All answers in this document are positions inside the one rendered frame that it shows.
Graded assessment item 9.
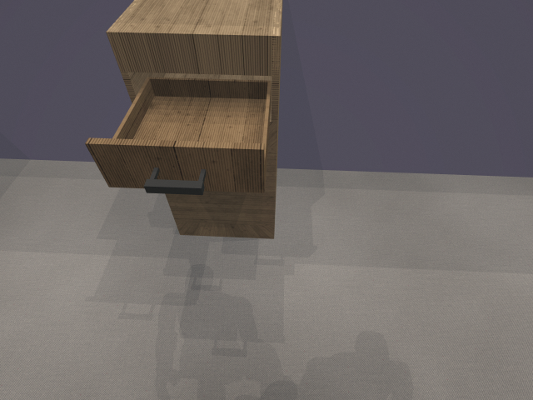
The drawer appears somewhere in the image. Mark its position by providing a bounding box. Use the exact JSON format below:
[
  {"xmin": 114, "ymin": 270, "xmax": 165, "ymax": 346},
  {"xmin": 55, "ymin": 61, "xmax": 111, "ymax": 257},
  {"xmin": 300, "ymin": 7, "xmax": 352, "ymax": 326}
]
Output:
[{"xmin": 85, "ymin": 77, "xmax": 271, "ymax": 193}]

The cabinet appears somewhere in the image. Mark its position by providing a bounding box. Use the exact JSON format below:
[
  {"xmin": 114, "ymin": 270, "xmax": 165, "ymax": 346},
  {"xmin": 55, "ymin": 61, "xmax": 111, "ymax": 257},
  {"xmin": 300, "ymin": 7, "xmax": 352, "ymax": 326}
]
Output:
[{"xmin": 106, "ymin": 0, "xmax": 282, "ymax": 239}]

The handle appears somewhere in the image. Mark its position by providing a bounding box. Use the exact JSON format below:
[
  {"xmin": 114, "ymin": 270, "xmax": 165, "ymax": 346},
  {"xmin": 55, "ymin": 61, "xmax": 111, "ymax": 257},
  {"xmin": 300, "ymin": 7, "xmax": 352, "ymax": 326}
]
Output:
[{"xmin": 144, "ymin": 167, "xmax": 207, "ymax": 195}]

